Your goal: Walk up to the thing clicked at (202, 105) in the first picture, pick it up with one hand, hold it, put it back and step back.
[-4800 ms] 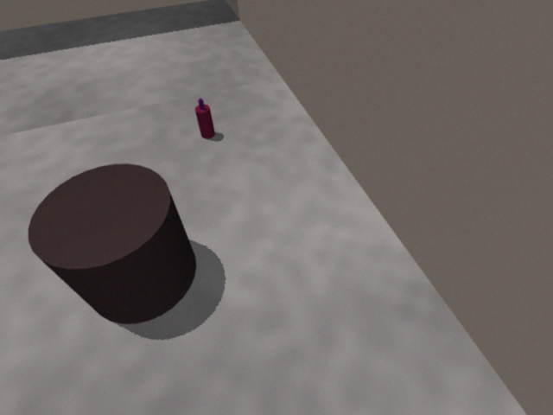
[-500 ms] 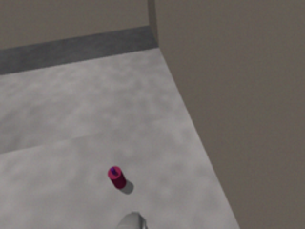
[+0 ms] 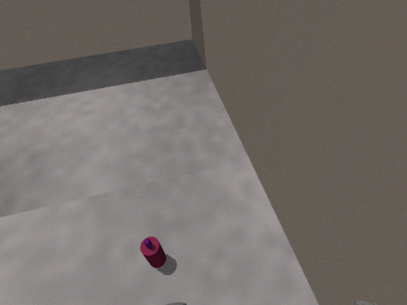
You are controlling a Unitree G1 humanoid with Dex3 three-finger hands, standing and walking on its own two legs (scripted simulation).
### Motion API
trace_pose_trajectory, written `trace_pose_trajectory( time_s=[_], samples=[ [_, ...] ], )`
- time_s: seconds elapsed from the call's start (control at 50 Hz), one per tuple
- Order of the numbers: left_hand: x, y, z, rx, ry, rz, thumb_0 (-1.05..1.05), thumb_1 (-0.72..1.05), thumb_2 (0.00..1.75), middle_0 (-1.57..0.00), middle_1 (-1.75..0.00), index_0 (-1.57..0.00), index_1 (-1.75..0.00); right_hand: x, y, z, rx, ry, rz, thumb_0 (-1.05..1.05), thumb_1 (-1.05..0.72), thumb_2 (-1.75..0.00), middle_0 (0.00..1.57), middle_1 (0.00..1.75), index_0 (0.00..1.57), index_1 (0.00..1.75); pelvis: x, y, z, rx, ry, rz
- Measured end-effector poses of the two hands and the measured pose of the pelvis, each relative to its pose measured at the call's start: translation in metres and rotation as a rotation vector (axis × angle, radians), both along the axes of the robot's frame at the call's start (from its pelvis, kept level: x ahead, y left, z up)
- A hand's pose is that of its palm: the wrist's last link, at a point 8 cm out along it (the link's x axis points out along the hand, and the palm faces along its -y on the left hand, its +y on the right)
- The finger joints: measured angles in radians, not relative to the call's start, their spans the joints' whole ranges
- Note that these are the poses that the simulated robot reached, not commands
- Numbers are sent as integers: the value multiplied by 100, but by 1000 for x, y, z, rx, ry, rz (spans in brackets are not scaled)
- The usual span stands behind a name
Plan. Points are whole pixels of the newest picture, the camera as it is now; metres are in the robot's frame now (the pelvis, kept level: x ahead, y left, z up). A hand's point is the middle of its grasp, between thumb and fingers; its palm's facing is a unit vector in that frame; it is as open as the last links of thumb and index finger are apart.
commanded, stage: walk up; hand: left
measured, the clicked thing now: (152, 250) +0.44 +0.29 -0.64
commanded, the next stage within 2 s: stand in 1.50 s
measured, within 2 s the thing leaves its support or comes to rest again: neither
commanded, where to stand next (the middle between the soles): +0.06 +0.00 m, yaw +0 degrees
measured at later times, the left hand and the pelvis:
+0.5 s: hand out of the picture +0.15 +0.25 -0.13, palm faces -0.03 -0.95 -0.32, open 7.4 cm; pelvis +0.04 +0.01 +0.02, yaw -1 degrees
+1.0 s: hand out of the picture +0.12 +0.26 -0.13, palm faces -0.01 -0.94 -0.35, open 7.4 cm; pelvis +0.05 +0.01 +0.03, yaw +0 degrees
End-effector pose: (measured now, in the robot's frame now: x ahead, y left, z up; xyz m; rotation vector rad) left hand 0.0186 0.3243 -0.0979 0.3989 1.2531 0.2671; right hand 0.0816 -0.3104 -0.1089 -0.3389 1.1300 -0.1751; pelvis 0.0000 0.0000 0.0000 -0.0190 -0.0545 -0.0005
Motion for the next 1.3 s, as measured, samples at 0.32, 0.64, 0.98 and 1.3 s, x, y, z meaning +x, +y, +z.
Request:
trace_pose_trajectory(
  time_s=[0.32,0.64,0.98,1.3],
  samples=[
    [92,-29,1,-104,-113,-52,1,90,89,-20,-30,-20,-30,7,21,2,45,85,-22,1,-91,-90,20,30,20,30,28,2,15,19,17,-3],
    [124,-24,2,-114,-86,-49,1,91,89,-20,-30,-20,-30,37,10,22,-16,60,-60,1,-91,-90,20,30,20,30,44,7,23,15,18,-13],
    [97,-20,4,-92,-4,5,1,91,89,-20,-30,-20,-30,47,23,11,35,91,-46,1,-91,-90,20,30,20,30,51,5,26,17,18,-6],
    [113,-28,3,-106,-37,-7,1,91,89,-20,-30,-20,-30,45,15,15,13,89,-67,1,-91,-90,20,30,20,30,56,3,26,19,15,-8]
  ],
)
